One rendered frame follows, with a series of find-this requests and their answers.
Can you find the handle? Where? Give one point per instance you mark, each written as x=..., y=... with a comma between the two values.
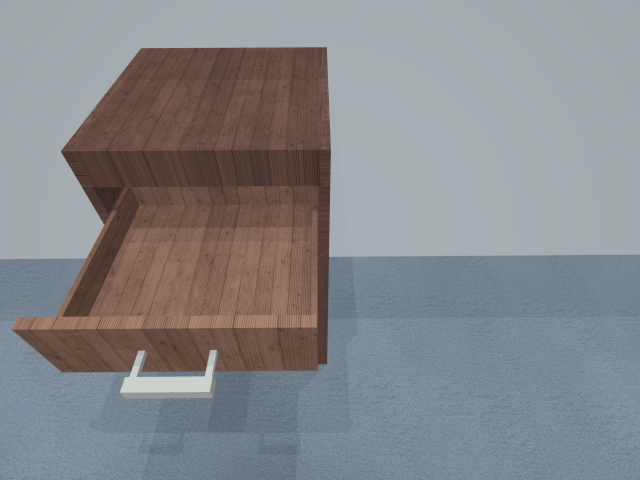
x=136, y=387

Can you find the drawer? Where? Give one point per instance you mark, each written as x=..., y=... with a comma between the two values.
x=180, y=271

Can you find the cabinet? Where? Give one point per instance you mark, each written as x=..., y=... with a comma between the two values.
x=201, y=117

